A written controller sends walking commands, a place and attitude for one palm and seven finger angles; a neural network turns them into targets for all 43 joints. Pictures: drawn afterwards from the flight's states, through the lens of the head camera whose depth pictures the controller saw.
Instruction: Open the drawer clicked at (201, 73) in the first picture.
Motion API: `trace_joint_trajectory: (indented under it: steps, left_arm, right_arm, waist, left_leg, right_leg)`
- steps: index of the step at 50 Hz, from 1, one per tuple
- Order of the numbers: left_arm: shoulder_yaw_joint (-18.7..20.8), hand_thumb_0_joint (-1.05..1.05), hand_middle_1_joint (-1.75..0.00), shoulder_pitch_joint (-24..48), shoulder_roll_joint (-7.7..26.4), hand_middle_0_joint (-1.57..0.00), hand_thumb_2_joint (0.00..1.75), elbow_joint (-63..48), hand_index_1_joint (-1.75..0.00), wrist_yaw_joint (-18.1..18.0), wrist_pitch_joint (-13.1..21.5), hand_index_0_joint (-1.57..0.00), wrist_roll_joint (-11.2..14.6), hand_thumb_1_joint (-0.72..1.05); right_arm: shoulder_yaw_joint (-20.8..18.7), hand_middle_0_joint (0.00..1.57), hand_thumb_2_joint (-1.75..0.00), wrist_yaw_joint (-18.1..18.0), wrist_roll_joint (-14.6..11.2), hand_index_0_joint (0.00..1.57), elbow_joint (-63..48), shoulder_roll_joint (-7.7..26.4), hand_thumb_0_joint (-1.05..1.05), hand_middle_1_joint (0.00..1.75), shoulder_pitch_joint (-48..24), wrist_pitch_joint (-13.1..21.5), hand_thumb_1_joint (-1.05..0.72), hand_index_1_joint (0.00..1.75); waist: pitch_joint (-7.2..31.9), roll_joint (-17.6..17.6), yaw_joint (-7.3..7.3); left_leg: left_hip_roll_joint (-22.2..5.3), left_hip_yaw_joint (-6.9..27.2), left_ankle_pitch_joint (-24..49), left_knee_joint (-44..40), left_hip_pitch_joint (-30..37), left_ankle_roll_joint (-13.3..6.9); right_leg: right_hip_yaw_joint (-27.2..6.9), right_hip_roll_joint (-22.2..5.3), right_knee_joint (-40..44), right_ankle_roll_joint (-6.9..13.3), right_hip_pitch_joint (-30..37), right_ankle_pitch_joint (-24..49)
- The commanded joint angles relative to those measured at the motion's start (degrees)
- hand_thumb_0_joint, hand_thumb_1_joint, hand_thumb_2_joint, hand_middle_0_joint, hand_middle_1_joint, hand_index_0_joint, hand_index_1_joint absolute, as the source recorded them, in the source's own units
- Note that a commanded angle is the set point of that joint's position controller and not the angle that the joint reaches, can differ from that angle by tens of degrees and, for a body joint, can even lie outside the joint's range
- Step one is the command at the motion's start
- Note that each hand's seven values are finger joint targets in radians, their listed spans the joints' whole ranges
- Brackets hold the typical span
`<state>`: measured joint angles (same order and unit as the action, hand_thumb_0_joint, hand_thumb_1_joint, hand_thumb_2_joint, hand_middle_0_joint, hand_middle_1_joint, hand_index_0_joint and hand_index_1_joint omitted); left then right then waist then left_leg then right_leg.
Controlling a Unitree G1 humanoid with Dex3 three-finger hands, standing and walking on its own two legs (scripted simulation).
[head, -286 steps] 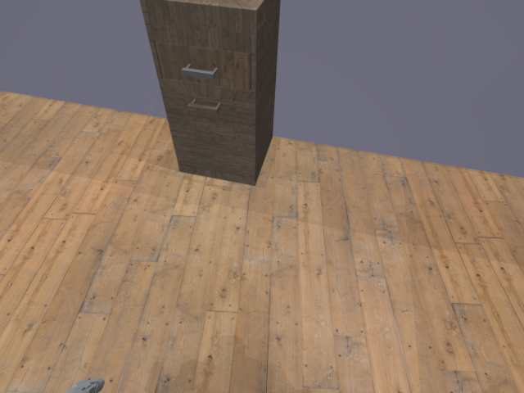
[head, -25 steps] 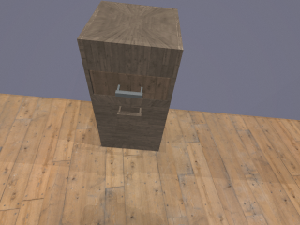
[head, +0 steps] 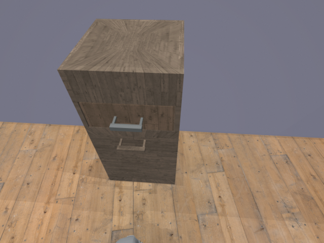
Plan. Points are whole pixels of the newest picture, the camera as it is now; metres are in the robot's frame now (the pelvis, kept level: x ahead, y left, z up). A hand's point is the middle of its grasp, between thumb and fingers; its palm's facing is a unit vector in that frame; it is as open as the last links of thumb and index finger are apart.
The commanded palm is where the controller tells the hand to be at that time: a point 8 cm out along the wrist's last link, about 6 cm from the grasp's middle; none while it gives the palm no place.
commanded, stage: come to a stop and stand still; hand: left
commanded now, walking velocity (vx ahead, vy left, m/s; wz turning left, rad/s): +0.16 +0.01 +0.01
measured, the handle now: (127, 123) +0.58 +0.18 -0.14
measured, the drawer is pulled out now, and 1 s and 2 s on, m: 0.00 0.00 0.00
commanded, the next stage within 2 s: look again from close up in 1.70 s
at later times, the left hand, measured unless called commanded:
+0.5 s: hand out of the picture +0.10 +0.16 -0.18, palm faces +0.05 -0.96 -0.29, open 7.4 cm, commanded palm none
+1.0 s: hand out of the picture +0.03 +0.14 -0.15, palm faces +0.08 -0.96 -0.28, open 7.4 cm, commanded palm none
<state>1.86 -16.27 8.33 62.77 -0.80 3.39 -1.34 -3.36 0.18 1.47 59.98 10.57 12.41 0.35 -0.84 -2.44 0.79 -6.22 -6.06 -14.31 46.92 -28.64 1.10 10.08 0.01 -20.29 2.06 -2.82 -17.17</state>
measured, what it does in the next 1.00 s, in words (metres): steps on the spot: left foot, then right foot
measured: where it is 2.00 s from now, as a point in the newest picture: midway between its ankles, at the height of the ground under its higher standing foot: outside the picture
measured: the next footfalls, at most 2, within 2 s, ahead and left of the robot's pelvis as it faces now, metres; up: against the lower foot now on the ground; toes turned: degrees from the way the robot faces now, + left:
left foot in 0.10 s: +0.16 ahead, +0.12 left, +0.00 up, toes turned +7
right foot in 0.50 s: +0.08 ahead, -0.15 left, +0.00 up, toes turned -3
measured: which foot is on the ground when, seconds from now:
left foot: up 0.00-0.08, down 0.10-0.50, up 0.52-1.00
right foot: down 0.00-0.14, up 0.16-0.48, down 0.50-1.00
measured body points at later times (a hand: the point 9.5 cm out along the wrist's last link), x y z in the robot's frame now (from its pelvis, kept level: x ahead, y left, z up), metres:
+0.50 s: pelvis +0.04 -0.04 -0.02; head +0.06 -0.06 +0.43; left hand +0.10 +0.21 -0.16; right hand +0.13 -0.28 -0.18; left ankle +0.12 +0.11 -0.74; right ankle +0.05 -0.15 -0.74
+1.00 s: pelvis +0.02 -0.05 +0.01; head +0.05 -0.08 +0.46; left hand +0.02 +0.19 -0.13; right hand +0.06 -0.30 -0.16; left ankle -0.02 +0.12 -0.70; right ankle +0.06 -0.15 -0.74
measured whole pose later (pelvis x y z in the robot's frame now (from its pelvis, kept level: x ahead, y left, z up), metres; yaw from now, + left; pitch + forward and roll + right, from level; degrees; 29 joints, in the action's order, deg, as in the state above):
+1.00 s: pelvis +0.02 -0.05 +0.01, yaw +0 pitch +1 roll +3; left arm 2.6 -15.8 9.7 59.6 -1.1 -1.2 -1.9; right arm -2.7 -0.2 0.7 59.4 13.5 13.7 -3.5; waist -2.1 -0.3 -2.8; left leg -1.1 -0.9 -21.6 38.2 -14.8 2.1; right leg 3.8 -4.6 -24.0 1.3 -15.5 -9.6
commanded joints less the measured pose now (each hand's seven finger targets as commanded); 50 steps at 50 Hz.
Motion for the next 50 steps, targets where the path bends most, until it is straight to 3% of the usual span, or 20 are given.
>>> trace_joint_trajectory:
  steps: [1, 3, 4, 5, 6, 7, 10, 14, 16, 21, 23, 24, 25, 26, 27, 30, 32, 38, 46, 50]
  left_arm:
    - [1.34, 0.00, -0.30, -4.27, 8.26, -0.20, 0.90, -0.72, -0.30, -0.61, 0.60, -0.20, -0.03, 0.90]
    - [0.95, 0.00, -0.30, -4.51, 7.44, -0.20, 0.90, 0.07, -0.30, -0.89, 0.05, -0.20, 0.33, 0.90]
    - [0.53, 0.00, -0.30, -4.55, 6.17, -0.20, 0.90, 0.40, -0.30, -1.21, -0.44, -0.20, 0.39, 0.90]
    - [-0.14, 0.00, -0.30, -6.56, 4.38, -0.20, 0.90, -0.04, -0.30, -1.55, -0.79, -0.20, 0.99, 0.90]
    - [-0.61, 0.00, -0.30, -10.10, 2.54, -0.20, 0.90, 0.45, -0.30, -1.97, -1.24, -0.20, 1.49, 0.90]
    - [-0.69, 0.00, -0.30, -10.76, 3.44, -0.20, 0.90, 0.95, -0.30, -2.31, -2.01, -0.20, 1.59, 0.90]
    - [-0.15, 0.00, -0.30, -6.10, 4.65, -0.20, 0.90, -0.07, -0.30, -2.41, -4.32, -0.20, 0.83, 0.90]
    - [1.22, 0.00, -0.30, -4.88, 4.98, -0.20, 0.90, -2.73, -0.30, -1.70, -5.78, -0.20, 0.46, 0.90]
    - [2.04, 0.00, -0.30, -4.18, 4.54, -0.20, 0.90, -4.28, -0.30, -1.50, -6.27, -0.20, 0.46, 0.90]
    - [1.89, 0.00, -0.30, -4.53, 2.92, -0.20, 0.90, -6.02, -0.30, -1.07, -5.74, -0.20, 0.40, 0.90]
    - [1.78, 0.00, -0.30, -8.71, 4.09, -0.20, 0.90, -4.75, -0.30, -1.16, -4.72, -0.20, 0.18, 0.90]
    - [1.90, 0.00, -0.30, -7.75, 7.55, -0.20, 0.90, -5.23, -0.30, -1.39, -3.91, -0.20, -0.55, 0.90]
    - [2.09, 0.00, -0.30, -3.15, 12.87, -0.20, 0.90, -7.49, -0.30, -1.40, -3.37, -0.20, -0.80, 0.90]
    - [2.49, 0.00, -0.30, -1.15, 15.06, -0.20, 0.90, -9.42, -0.30, -1.27, -3.81, -0.20, -0.36, 0.90]
    - [3.02, 0.00, -0.30, 1.67, 15.37, -0.20, 0.90, -9.67, -0.30, -1.41, -3.70, -0.20, -0.50, 0.90]
    - [2.97, 0.00, -0.30, 6.61, 13.00, -0.20, 0.90, -10.74, -0.30, -1.42, -3.58, -0.20, -0.14, 0.90]
    - [3.01, 0.00, -0.30, 4.25, 12.35, -0.20, 0.90, -10.26, -0.30, -1.36, -3.19, -0.20, 0.13, 0.90]
    - [3.22, 0.00, -0.30, -3.46, 12.36, -0.20, 0.90, -7.49, -0.30, -1.78, -2.66, -0.20, 0.08, 0.90]
    - [3.39, 0.00, -0.30, -1.86, 13.52, -0.20, 0.90, -6.40, -0.30, -1.30, -3.37, -0.20, -0.64, 0.90]
    - [3.18, 0.00, -0.30, 1.23, 12.63, -0.20, 0.90, -5.16, -0.30, -1.22, -3.97, -0.20, -0.12, 0.90]
  right_arm:
    - [0.53, 0.20, -0.90, 0.94, -0.20, 0.20, -3.20, 0.80, 0.00, 0.30, -0.05, 1.43, -0.90, 0.30]
    - [1.01, 0.20, -0.90, 0.15, -0.01, 0.20, -2.20, 1.33, 0.00, 0.30, 1.64, 1.75, -0.90, 0.30]
    - [1.03, 0.20, -0.90, -0.45, 0.06, 0.20, -0.40, 2.54, 0.00, 0.30, 6.30, 2.05, -0.90, 0.30]
    - [0.74, 0.20, -0.90, -1.24, 0.45, 0.20, 0.39, 6.08, 0.00, 0.30, 10.44, 2.35, -0.90, 0.30]
    - [0.51, 0.20, -0.90, -1.66, -0.13, 0.20, 0.92, 8.53, 0.00, 0.30, 11.68, 1.94, -0.90, 0.30]
    - [0.96, 0.20, -0.90, -2.51, -1.06, 0.20, 1.01, 9.15, 0.00, 0.30, 9.19, 1.41, -0.90, 0.30]
    - [0.83, 0.20, -0.90, -3.42, -1.14, 0.20, -1.24, 7.39, 0.00, 0.30, 0.39, 0.00, -0.90, 0.30]
    - [-0.83, 0.20, -0.90, -3.33, -0.87, 0.20, -2.59, 9.22, 0.00, 0.30, -1.54, -1.26, -0.90, 0.30]
    - [-1.52, 0.20, -0.90, -2.96, -0.59, 0.20, -3.60, 8.84, 0.00, 0.30, -2.99, -1.41, -0.90, 0.30]
    - [-2.00, 0.20, -0.90, -1.65, 0.08, 0.20, -5.44, 8.79, 0.00, 0.30, -6.67, -1.85, -0.90, 0.30]
    - [-1.80, 0.20, -0.90, -1.05, -0.31, 0.20, -5.54, 7.80, 0.00, 0.30, -7.29, -2.22, -0.90, 0.30]
    - [-1.33, 0.20, -0.90, -0.58, -0.90, 0.20, -5.44, 4.43, 0.00, 0.30, -4.83, -2.43, -0.90, 0.30]
    - [-0.64, 0.20, -0.90, -0.15, -1.16, 0.20, -6.83, 1.22, 0.00, 0.30, -3.65, -2.87, -0.90, 0.30]
    - [-1.25, 0.20, -0.90, -0.10, -0.74, 0.20, -7.47, 4.17, 0.00, 0.30, -5.58, -3.83, -0.90, 0.30]
    - [-1.41, 0.20, -0.90, 0.08, -0.40, 0.20, -7.36, 4.65, 0.00, 0.30, -6.34, -4.20, -0.90, 0.30]
    - [-1.71, 0.20, -0.90, 0.54, 0.04, 0.20, -4.00, 6.23, 0.00, 0.30, 0.60, -3.86, -0.90, 0.30]
    - [-1.61, 0.20, -0.90, 0.48, 0.05, 0.20, -3.69, 6.45, 0.00, 0.30, 2.00, -3.57, -0.90, 0.30]
    - [-0.98, 0.20, -0.90, 0.05, 0.05, 0.20, -4.98, 6.41, 0.00, 0.30, 0.68, -3.40, -0.90, 0.30]
    - [0.09, 0.20, -0.90, -0.06, -0.82, 0.20, -4.32, 4.86, 0.00, 0.30, 1.56, -2.54, -0.90, 0.30]
    - [0.75, 0.20, -0.90, -0.67, -0.94, 0.20, -1.95, 3.69, 0.00, 0.30, 7.21, -1.55, -0.90, 0.30]
  waist:
    - [-4.57, 9.94, -0.70]
    - [-4.03, 7.81, 0.77]
    - [-0.85, 4.23, 2.43]
    - [4.36, -3.38, 2.89]
    - [8.44, -10.06, 1.53]
    - [9.44, -12.44, 0.52]
    - [0.31, -6.85, -0.58]
    - [5.34, -2.67, -0.48]
    - [6.48, -3.71, -0.88]
    - [3.98, -9.10, -1.92]
    - [3.62, -5.31, -4.31]
    - [1.12, 5.72, -3.66]
    - [-2.39, 19.12, -1.73]
    - [-3.29, 15.81, -3.52]
    - [-6.27, 16.87, -2.66]
    - [-5.77, 10.75, -0.05]
    - [-3.13, 10.95, -1.21]
    - [1.82, 11.12, -4.49]
    - [2.20, 14.21, -4.20]
    - [2.48, 13.26, -0.79]
  left_leg:
    - [1.08, -0.35, 0.15, -7.71, 2.82, -1.59]
    - [3.51, -1.59, 4.95, -15.05, 10.79, -1.85]
    - [2.50, 0.65, 19.30, -19.21, 19.33, -2.08]
    - [-5.69, 7.58, 43.31, -18.49, 30.10, -5.19]
    - [-14.18, 13.97, 61.57, -19.43, 33.91, -10.27]
    - [-16.49, 15.86, 66.04, -22.74, 31.35, -12.52]
    - [-14.38, 11.76, 52.63, -26.17, 19.96, -12.44]
    - [-14.54, 9.40, 44.39, -25.37, 23.13, -12.78]
    - [-13.83, 7.98, 37.43, -25.80, 19.98, -12.17]
    - [-11.14, 8.12, 12.70, -27.77, 11.51, -9.91]
    - [-7.40, 5.91, -1.27, -22.77, 7.03, -6.05]
    - [-0.96, 2.52, -8.69, -15.03, 4.19, -2.49]
    - [4.38, 0.97, -14.41, -5.97, 1.74, 0.48]
    - [3.74, 6.08, -15.97, 1.28, 4.65, -0.12]
    - [3.90, 8.21, -13.00, 6.01, 3.24, -0.66]
    - [4.07, 8.48, -4.31, 12.91, 1.13, -0.04]
    - [4.54, 8.23, -2.31, 13.48, -0.37, 0.99]
    - [4.52, 8.17, -5.59, 9.14, -2.46, 2.54]
    - [5.22, 4.83, -9.68, -6.31, 7.39, 0.91]
    - [5.84, 2.62, -1.14, -21.21, 19.47, -0.17]
  right_leg:
    - [-8.65, -15.40, 4.59, 6.73, -2.02, 27.85]
    - [-6.99, -12.65, -2.59, 4.73, -2.80, 36.28]
    - [-5.99, -10.59, -10.45, 2.31, -4.93, 36.01]
    - [-4.07, -6.27, -18.34, -0.76, -11.28, 23.95]
    - [-4.34, -2.74, -24.88, -2.25, -13.21, -5.27]
    - [-7.80, -2.24, -30.81, -3.07, -12.78, -18.53]
    - [-10.90, -4.71, -33.43, -3.53, -15.78, -15.75]
    - [-10.40, -3.36, -40.11, -3.91, -20.36, -12.68]
    - [-10.38, -3.15, -41.02, -4.12, -20.06, -10.87]
    - [-7.07, -2.97, -26.49, -3.03, -12.87, -7.42]
    - [-6.39, -3.01, -11.46, -3.24, -5.24, 1.95]
    - [-13.05, -7.25, -0.71, -2.42, -6.05, 1.61]
    - [-29.66, -19.68, 8.42, 1.99, -13.83, -2.99]
    - [-33.29, -23.94, 12.92, 5.67, -22.11, -13.33]
    - [-35.52, -22.88, 14.49, 5.71, -25.00, -17.43]
    - [-24.37, -17.97, 10.09, 3.47, -19.05, -7.53]
    - [-21.14, -17.28, 7.96, 3.61, -12.21, -0.01]
    - [-21.69, -19.42, 4.12, 5.78, 1.26, 17.03]
    - [-21.13, -17.20, 6.00, 6.81, -3.69, 9.98]
    - [-18.36, -13.93, 4.07, 3.91, -11.34, 2.98]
